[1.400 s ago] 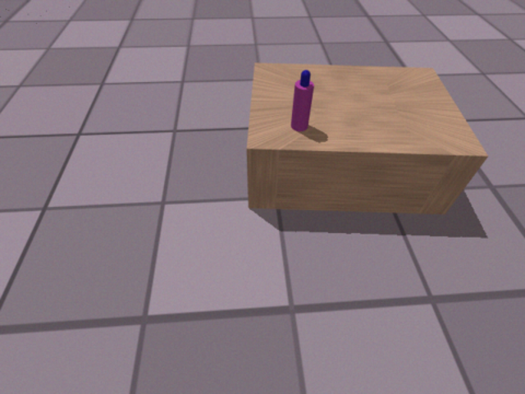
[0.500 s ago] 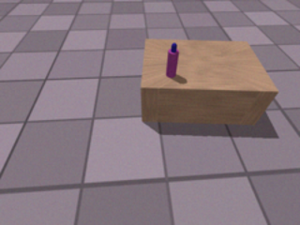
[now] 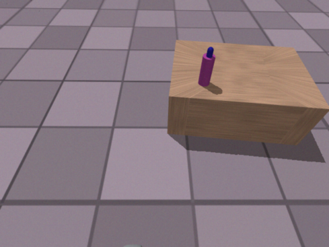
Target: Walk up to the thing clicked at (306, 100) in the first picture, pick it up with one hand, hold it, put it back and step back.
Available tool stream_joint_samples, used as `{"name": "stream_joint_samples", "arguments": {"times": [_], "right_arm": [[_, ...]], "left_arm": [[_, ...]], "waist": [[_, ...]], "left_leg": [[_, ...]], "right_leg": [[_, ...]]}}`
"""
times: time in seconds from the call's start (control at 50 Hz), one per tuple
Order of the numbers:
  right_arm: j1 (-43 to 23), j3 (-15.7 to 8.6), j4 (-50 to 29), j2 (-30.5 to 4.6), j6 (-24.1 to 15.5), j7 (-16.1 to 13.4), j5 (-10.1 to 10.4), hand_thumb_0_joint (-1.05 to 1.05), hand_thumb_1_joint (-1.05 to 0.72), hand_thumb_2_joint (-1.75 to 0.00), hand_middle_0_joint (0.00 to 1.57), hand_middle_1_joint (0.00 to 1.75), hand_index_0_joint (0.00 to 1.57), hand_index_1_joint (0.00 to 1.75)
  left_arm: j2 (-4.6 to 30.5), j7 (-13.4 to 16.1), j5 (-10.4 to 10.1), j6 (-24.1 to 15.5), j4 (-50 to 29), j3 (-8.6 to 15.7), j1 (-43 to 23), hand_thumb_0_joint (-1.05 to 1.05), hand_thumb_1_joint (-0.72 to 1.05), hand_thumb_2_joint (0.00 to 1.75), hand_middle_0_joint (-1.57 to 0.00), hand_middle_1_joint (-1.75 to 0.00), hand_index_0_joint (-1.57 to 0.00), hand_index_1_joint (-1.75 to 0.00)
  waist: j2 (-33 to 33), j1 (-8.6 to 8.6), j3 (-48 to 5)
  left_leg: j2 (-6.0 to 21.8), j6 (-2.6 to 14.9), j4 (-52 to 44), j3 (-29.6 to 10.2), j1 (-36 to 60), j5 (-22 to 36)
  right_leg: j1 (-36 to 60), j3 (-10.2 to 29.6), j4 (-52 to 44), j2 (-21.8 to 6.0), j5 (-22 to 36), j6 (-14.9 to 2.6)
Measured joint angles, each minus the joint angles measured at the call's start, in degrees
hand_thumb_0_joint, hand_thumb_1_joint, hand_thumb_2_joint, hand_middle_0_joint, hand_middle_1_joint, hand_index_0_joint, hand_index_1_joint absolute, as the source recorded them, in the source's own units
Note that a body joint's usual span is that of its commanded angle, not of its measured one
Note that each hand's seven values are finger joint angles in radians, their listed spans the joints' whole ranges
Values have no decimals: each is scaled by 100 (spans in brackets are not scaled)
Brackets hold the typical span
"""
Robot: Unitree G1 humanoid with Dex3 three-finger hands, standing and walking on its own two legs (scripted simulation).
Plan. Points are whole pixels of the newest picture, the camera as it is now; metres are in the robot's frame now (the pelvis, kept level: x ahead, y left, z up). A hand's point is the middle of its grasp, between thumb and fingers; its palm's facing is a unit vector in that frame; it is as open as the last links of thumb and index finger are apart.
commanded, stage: walk up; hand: right
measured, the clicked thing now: (207, 66) +1.14 -0.22 -0.25
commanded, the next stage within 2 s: none
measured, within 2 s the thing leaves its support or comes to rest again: neither
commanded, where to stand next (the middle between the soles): +0.68 +0.02 m, yaw -3 degrees
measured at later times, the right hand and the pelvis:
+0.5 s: hand (255, 232) +0.20 -0.24 -0.16, palm faces +0.06 +0.94 -0.34, open 7.4 cm; pelvis +0.20 +0.03 -0.01, yaw -3 degrees
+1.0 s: hand (243, 150) +0.45 -0.26 -0.14, palm faces -0.06 +0.91 -0.40, open 7.4 cm; pelvis +0.39 +0.03 -0.01, yaw -1 degrees
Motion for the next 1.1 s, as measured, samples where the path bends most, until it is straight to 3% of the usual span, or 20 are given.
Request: {"name": "stream_joint_samples", "arguments": {"times": [0.04, 0.08, 0.1, 0.14, 0.2, 0.28, 0.36, 0.44, 0.5, 0.54, 0.56, 0.62, 0.68, 0.8, 0.88, 0.96, 1.0, 1.04, 1.1], "right_arm": [[-3, -22, -126, 2, -82, 44, 15, 1, -90, -90, 21, 30, 21, 30], [-6, -66, -262, 27, -192, 41, 16, 1, -90, -90, 21, 30, 21, 30], [-28, -95, -327, 68, -252, 15, -9, 1, -90, -90, 21, 30, 21, 30], [20, -102, -468, 128, -334, -33, -17, 1, -90, -90, 21, 30, 21, 30], [213, -19, -544, 209, -301, -60, 72, 1, -90, -90, 21, 30, 21, 30], [507, 101, -605, 297, -342, -97, 132, 1, -90, -89, 21, 30, 21, 30], [701, 141, -680, 294, -337, -99, 147, 1, -90, -89, 21, 30, 21, 30], [810, 137, -814, 231, -326, -99, 164, 1, -90, -89, 21, 30, 21, 30], [935, 127, -894, 173, -277, -127, 177, 1, -90, -89, 21, 30, 21, 30], [1010, 115, -901, 105, -224, -163, 179, 1, -90, -89, 21, 30, 21, 30], [991, 110, -875, 87, -185, -186, 178, 1, -90, -90, 21, 30, 21, 30], [897, 214, -852, 201, -96, -203, 187, 1, -90, -90, 21, 30, 21, 30], [769, 264, -870, 172, -117, -176, 237, 1, -90, -89, 21, 30, 21, 30], [581, 124, -1095, -27, -138, -65, 197, 1, -90, -90, 21, 30, 21, 30], [582, 42, -1045, -72, -87, -3, 120, 1, -90, -90, 21, 30, 21, 30], [565, 28, -945, -41, -104, 38, 77, 1, -90, -90, 21, 30, 21, 30], [541, 39, -922, 20, -160, 27, 66, 1, -90, -90, 21, 30, 21, 30], [446, 76, -958, 148, -269, -5, 26, 1, -90, -90, 21, 30, 21, 30], [408, 118, -1178, 187, -409, -46, 85, 1, -90, -90, 21, 30, 21, 30]], "left_arm": [[114, -8, -17, 52, -4, 6, 131, 1, 90, 90, -20, -30, -21, -30], [228, -11, -48, 109, 1, 14, 217, 1, 90, 90, -20, -30, -21, -30], [265, 6, -64, 142, 10, 21, 237, 1, 90, 90, -20, -30, -21, -30], [238, 52, -93, 209, 33, -13, 231, 1, 90, 90, -20, -30, -21, -30], [210, 51, -139, 181, -36, -114, 154, 1, 90, 90, -20, -30, -21, -30], [235, -15, -190, 75, -262, -128, 1, 1, 90, 90, -20, -30, -21, -30], [201, -89, -175, 84, -469, -131, -180, 1, 90, 90, -20, -30, -21, -30], [111, -173, -140, 132, -577, -127, -373, 1, 90, 90, -20, -30, -21, -30], [20, -188, -138, 131, -640, -123, -504, 1, 90, 90, -20, -30, -21, -30], [-91, -161, -137, 66, -689, -106, -608, 1, 90, 90, -20, -30, -21, -30], [-162, -137, -129, 10, -739, -102, -674, 1, 90, 90, -20, -30, -21, -30], [-192, -79, -177, -146, -987, -118, -673, 1, 90, 90, -20, -30, -21, -30], [-261, -6, -252, -155, -1041, -159, -516, 1, 90, 90, -20, -30, -21, -30], [-248, 23, -212, -158, -973, -171, -14, 1, 90, 90, -20, -30, -21, -30], [-131, -11, -142, -132, -998, -135, 215, 1, 90, 90, -20, -30, -21, -30], [47, -34, -123, -121, -1038, -92, 356, 1, 90, 90, -20, -30, -21, -30], [152, -30, -125, -91, -1016, -77, 424, 1, 90, 90, -20, -30, -21, -30], [251, 17, -132, -25, -947, -53, 448, 1, 90, 90, -20, -30, -21, -30], [154, 79, -151, 93, -791, -127, 424, 1, 90, 90, -20, -30, -21, -30]], "waist": [[-87, 5, 30], [-272, -19, 90], [-422, -22, 137], [-478, -134, 123], [-452, -253, 38], [-524, -325, 31], [-502, -358, 133], [-413, -432, 244], [-297, -524, 220], [-57, -556, 220], [118, -558, 284], [14, -402, 341], [-25, -285, 306], [111, -220, 208], [107, -181, 129], [12, -84, 103], [-131, -63, 70], [-513, -29, 131], [-448, -200, 155]], "left_leg": [[78, -36, -371, 40, -43, 393], [13, -143, -714, 203, 122, 1415], [-92, -132, -648, 341, 197, 1401], [-158, -66, -568, 423, 328, 1089], [-159, 21, -940, 433, 760, 998], [-252, 19, -1551, 489, 1390, 1041], [-324, 35, -1838, 569, 1863, 895], [-377, -31, -1810, 676, 2178, 557], [-365, -118, -1551, 681, 2296, 145], [-177, -150, -1033, 603, 2237, -261], [-4, -82, -479, 519, 2077, -371], [-220, 33, 1710, 200, 1157, -363], [-286, 62, 2640, 40, 305, 49], [92, -106, 1891, -250, -722, 1002], [304, -254, 661, -71, -839, 1232], [318, -187, -384, 92, -530, 1440], [213, -124, -691, 192, -288, 1671], [-11, -94, -539, 434, -161, 1520], [35, -20, -417, 440, 16, 1201]], "right_leg": [[115, 9, 43, -78, -142, 74], [66, 77, 530, -260, -492, 105], [-134, 227, 1141, -369, -650, 6], [-711, 559, 2573, -143, -915, -111], [-1461, 532, 3688, 83, -703, -167], [-2139, 501, 3500, -76, -103, -33], [-2457, 390, 2566, -324, 389, 86], [-2403, 149, 1483, -464, 973, 10], [-2143, -7, 1073, -393, 1078, -114], [-1939, -124, 1049, -213, 1086, -134], [-1874, -240, 1169, -100, 938, -134], [-1716, -216, 1394, -129, 554, -189], [-1273, -176, 967, -148, 564, -206], [-626, -178, 283, 32, 560, -188], [-389, -290, 208, 96, 321, -165], [-260, -382, 467, 114, -109, -42], [-242, -389, 755, 29, -427, 45], [-415, -209, 1452, -276, -721, -52], [-1151, 116, 3204, -23, -974, -165]]}}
